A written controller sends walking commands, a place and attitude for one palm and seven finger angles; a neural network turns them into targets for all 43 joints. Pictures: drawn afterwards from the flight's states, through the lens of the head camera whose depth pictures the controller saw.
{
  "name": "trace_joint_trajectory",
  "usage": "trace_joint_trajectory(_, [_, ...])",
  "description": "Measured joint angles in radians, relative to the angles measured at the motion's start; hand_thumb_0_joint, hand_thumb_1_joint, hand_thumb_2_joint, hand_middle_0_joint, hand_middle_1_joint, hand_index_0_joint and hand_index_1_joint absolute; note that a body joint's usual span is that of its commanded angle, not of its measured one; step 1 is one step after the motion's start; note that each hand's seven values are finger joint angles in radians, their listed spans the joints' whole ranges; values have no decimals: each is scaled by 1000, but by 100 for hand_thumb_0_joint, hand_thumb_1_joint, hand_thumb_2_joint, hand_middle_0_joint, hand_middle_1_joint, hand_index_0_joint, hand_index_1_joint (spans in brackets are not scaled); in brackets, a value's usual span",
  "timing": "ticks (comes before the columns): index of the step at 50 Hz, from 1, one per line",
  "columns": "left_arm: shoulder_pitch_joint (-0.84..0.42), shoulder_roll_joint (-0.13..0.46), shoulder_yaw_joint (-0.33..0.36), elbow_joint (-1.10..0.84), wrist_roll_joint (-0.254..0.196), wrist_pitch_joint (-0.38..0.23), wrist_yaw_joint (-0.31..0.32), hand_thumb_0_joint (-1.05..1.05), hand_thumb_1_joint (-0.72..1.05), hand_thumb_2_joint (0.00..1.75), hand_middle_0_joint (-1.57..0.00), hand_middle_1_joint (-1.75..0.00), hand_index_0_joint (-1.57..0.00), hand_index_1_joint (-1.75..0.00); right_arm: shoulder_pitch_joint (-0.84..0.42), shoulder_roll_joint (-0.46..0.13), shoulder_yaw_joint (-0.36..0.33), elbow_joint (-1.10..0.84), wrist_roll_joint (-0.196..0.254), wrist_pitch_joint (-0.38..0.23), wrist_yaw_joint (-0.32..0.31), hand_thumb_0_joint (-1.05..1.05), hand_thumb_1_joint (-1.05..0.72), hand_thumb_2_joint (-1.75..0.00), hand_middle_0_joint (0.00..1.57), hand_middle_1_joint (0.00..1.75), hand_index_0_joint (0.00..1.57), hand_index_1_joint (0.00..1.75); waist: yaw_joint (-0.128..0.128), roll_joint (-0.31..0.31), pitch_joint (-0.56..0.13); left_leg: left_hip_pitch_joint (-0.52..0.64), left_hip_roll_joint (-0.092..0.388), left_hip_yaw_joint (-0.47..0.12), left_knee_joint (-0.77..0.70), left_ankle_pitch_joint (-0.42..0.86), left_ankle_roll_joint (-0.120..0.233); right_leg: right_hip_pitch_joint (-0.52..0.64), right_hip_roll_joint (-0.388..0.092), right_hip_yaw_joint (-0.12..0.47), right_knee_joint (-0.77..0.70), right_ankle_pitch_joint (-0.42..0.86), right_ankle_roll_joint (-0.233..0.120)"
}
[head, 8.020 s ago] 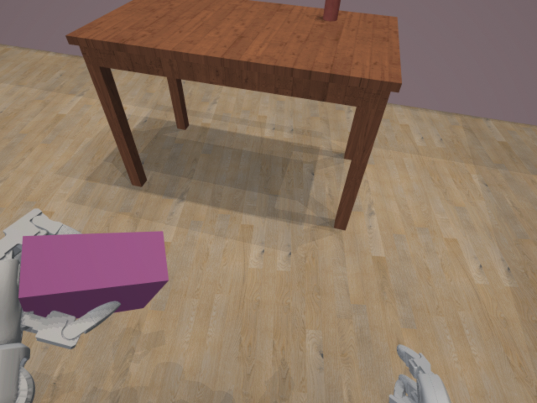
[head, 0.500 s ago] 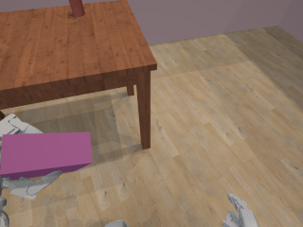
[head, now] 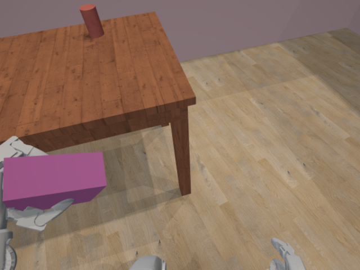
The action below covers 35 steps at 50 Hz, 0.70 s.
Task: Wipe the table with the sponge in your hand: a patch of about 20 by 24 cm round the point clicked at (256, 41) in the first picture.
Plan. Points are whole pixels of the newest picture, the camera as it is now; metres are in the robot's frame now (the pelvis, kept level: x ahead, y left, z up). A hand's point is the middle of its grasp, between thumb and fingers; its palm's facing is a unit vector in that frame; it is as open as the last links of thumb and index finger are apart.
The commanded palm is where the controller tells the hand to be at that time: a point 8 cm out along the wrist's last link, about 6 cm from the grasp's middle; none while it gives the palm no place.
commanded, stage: take the last steps up to it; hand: left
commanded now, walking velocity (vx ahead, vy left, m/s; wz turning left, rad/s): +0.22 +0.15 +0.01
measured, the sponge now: (70, 182) +0.24 +0.20 +0.14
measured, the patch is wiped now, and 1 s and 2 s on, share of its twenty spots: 0.00 0.00 0.00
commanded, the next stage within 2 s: come to a stop and stand still in 0.26 s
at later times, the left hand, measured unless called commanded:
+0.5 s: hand (33, 136) +0.30 +0.28 +0.18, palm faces +0.38 -0.79 -0.49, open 9.9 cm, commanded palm +0.25 +0.33 +0.18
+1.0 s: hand out of the picture +0.31 +0.37 +0.19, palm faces +0.47 -0.82 -0.32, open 9.9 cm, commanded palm +0.23 +0.37 +0.18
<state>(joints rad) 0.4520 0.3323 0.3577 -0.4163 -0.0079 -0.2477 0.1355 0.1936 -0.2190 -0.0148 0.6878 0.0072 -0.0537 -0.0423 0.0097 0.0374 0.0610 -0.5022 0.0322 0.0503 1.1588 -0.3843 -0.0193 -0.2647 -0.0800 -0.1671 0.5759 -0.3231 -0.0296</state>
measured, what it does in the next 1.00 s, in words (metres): steps to the left: left foot, then right foot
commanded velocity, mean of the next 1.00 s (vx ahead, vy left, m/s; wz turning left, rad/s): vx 0.01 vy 0.05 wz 0.01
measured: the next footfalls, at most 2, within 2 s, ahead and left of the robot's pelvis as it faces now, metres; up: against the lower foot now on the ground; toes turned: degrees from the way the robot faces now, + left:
left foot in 0.20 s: +0.15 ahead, +0.18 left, +0.00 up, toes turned +8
right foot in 0.48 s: +0.13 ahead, -0.01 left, +0.00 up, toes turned +1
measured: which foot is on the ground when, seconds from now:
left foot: up 0.00-0.18, down 0.20-0.52, up 0.54-0.74, down 0.76-1.00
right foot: down 0.00-0.22, up 0.24-0.46, down 0.48-1.00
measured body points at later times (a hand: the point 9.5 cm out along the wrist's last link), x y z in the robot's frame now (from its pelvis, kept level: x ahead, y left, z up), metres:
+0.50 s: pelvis +0.09 +0.05 -0.01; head +0.12 +0.03 +0.44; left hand +0.28 +0.32 +0.21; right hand +0.26 -0.15 -0.11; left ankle +0.11 +0.17 -0.73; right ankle +0.11 -0.03 -0.74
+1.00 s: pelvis +0.06 +0.10 +0.00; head +0.07 +0.12 +0.45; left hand +0.27 +0.41 +0.20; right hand +0.22 -0.14 -0.07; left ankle +0.08 +0.19 -0.73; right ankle +0.11 -0.03 -0.73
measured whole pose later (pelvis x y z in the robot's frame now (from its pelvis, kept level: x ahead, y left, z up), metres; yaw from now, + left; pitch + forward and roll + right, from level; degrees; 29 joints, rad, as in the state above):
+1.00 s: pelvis +0.06 +0.10 +0.00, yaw -2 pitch -2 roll +0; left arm 0.24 0.39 0.44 -0.35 -0.04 -0.24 0.13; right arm 0.23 -0.22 0.00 0.57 0.01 -0.15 -0.01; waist 0.03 -0.04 0.08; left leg -0.23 0.00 0.10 0.52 -0.26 0.04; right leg -0.30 -0.05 -0.07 0.52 -0.21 -0.01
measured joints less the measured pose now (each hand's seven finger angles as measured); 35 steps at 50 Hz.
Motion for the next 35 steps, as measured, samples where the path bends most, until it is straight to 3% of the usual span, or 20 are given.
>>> trace_joint_trajectory(2, [15, -4, -3, -13, 7, -8, 3, -1, -47, 99, -77, -134, -77, -134, -3, -10, -8, -15, -3, 5, -2, 1, -91, -89, 21, 30, 20, 30, -7, -21, 11, -15, 21, 9, -83, 26, -1, 24, -12, 4, -42, 14, 6])
trace_joint_trajectory(5, [49, 9, -7, -69, 14, -16, 11, -1, -47, 99, -77, -134, -77, -134, -1, -23, -23, -53, -8, 2, -4, 1, -91, -89, 21, 30, 20, 30, -15, -54, 31, 22, 41, 41, -322, 59, 4, 50, -35, 14, -71, 15, 22])
trace_joint_trajectory(10, [86, 53, 14, -169, 14, -25, 28, -1, -47, 99, -77, -134, -77, -134, 8, -43, -49, -113, -8, -5, -16, 1, -91, -89, 20, 30, 19, 30, -12, -66, 34, 166, 26, 102, -656, 196, 18, 60, -59, 37, 17, -62, 67])
trace_joint_trajectory(11, [76, 67, 26, -175, 10, -30, 32, -1, -47, 99, -77, -134, -77, -134, 3, -39, -56, -118, -4, -9, -20, 1, -91, -89, 20, 30, 19, 30, -12, -68, 31, 171, 24, 108, -656, 250, 26, 36, -67, 47, 88, -92, 67])
trace_joint_trajectory(13, [24, 94, 43, -137, 5, -37, 32, -1, -47, 99, -77, -134, -77, -134, -16, -5, -61, -111, 2, -13, -22, 1, -91, -90, 20, 30, 19, 30, -10, -90, 32, 158, 15, 120, -582, 189, 35, -42, -58, 105, 303, -211, 56])
trace_joint_trajectory(16, [-21, 96, 53, -78, -3, -17, 26, -1, -47, 100, -77, -134, -77, -134, -25, 39, -36, -98, 8, -26, -13, 1, -91, -89, 20, 30, 19, 30, -19, -78, 7, 164, 20, 109, -572, 134, 40, -138, -19, 105, 477, -232, 55])
trace_joint_trajectory(19, [-3, 69, 44, -94, -14, 0, 22, -1, -47, 100, -77, -134, -77, -134, -15, 69, -3, -95, 11, -46, 0, 1, -91, -89, 20, 30, 19, 30, -22, -58, -8, 183, 23, 102, -600, 138, 35, -159, -5, 67, 388, -172, 59])
trace_joint_trajectory(24, [63, 67, 22, -141, -22, 18, 16, -1, -47, 100, -77, -134, -77, -134, 13, 93, 48, -97, 6, -50, -1, 1, -91, -89, 21, 30, 20, 30, -7, -35, -6, 208, 18, 97, -580, 106, 20, -62, 36, 41, 49, 0, 58])
trace_joint_trajectory(26, [54, 49, 7, -118, -16, 27, 12, -1, -47, 100, -77, -134, -77, -134, 10, 80, 58, -82, 5, -36, -5, 1, -91, -89, 21, 30, 20, 30, 2, 5, 0, 211, 40, 82, -551, 83, 9, -36, 60, 25, 23, 38, 0])
trace_joint_trajectory(28, [39, 29, -4, -88, -21, 40, 11, -1, -47, 100, -77, -134, -77, -134, 3, 67, 57, -68, 5, -21, -3, 1, -91, -89, 21, 30, 20, 30, 10, 17, -4, 196, 28, 55, -491, 40, -6, -35, 62, 26, 23, 32, -28])
trace_joint_trajectory(31, [8, 5, -13, -51, -16, 64, 15, -1, -47, 100, -77, -134, -77, -134, -14, 47, 52, -59, 3, -3, -6, 1, -91, -89, 21, 30, 20, 30, 12, -7, 0, 165, -16, 17, -365, -80, -14, -37, 42, 42, 7, 39, -31])
trace_joint_trajectory(35, [10, 4, -14, -68, -1, 78, 27, -1, -47, 100, -77, -134, -77, -134, -36, 22, 44, -83, -8, 22, -24, 1, -91, -89, 21, 30, 20, 30, -16, -42, 10, 187, -24, 8, -432, -57, -14, -35, 26, 43, -26, 68, -20])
